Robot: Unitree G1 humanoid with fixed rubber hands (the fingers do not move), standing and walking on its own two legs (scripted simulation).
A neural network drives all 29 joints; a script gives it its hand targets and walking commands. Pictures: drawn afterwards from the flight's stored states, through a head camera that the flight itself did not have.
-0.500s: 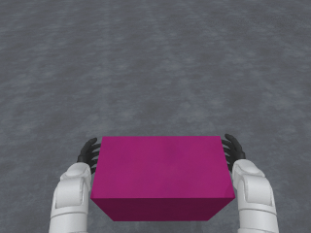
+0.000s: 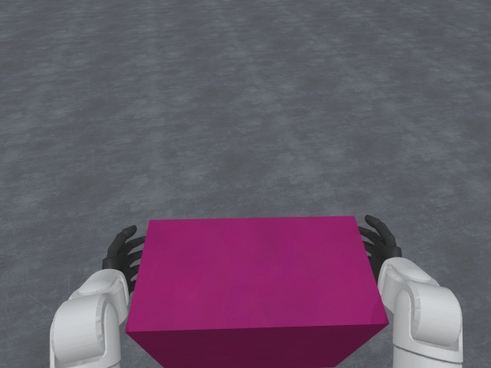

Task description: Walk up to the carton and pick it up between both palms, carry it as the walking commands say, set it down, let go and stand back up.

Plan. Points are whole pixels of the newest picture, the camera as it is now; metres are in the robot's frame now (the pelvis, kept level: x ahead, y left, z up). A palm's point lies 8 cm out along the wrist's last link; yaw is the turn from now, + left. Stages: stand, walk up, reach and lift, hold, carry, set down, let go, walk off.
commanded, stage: carry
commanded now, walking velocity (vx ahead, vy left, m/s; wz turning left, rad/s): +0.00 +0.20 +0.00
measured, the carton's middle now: (252, 302) +0.24 +0.00 +0.00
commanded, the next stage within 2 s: none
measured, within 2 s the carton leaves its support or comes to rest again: neither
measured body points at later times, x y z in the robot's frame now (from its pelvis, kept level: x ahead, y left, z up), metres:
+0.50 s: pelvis -0.05 +0.09 +0.00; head -0.05 +0.10 +0.45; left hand +0.22 +0.27 +0.07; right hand +0.21 -0.12 +0.08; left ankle -0.02 +0.22 -0.73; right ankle -0.03 -0.09 -0.72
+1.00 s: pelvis -0.09 +0.16 +0.01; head -0.13 +0.16 +0.46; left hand +0.16 +0.34 +0.09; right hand +0.15 -0.05 +0.09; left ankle -0.04 +0.25 -0.72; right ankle -0.08 +0.05 -0.72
